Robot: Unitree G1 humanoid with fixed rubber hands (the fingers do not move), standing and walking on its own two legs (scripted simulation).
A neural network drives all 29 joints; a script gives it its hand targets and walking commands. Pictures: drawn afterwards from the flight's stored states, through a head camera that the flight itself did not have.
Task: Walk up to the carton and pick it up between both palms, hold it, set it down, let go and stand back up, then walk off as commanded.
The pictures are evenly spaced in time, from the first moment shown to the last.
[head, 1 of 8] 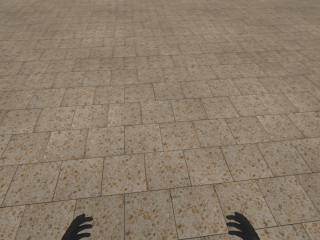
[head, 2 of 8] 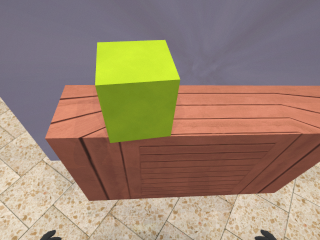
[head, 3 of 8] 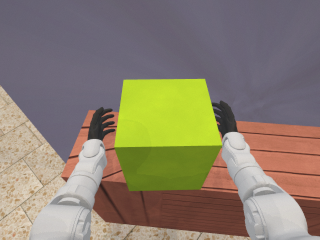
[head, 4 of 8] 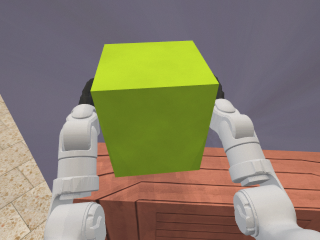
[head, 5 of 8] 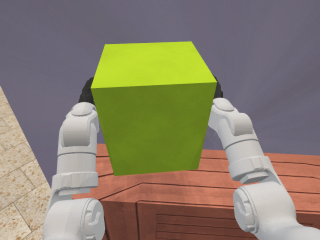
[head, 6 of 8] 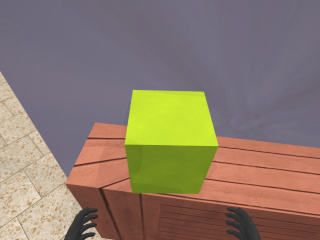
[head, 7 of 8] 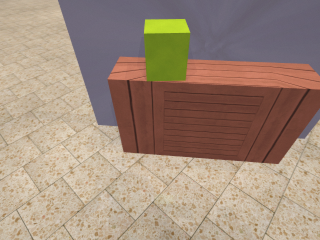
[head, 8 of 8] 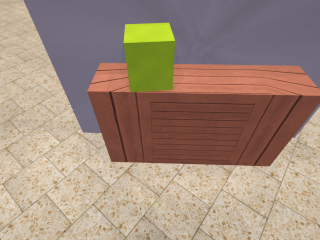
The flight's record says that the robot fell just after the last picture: no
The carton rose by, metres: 0.22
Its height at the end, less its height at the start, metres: +0.00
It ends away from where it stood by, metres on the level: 0.02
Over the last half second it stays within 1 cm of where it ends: yes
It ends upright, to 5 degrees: yes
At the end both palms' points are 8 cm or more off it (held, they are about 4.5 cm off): yes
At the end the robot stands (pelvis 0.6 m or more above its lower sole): yes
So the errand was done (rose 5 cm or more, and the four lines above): yes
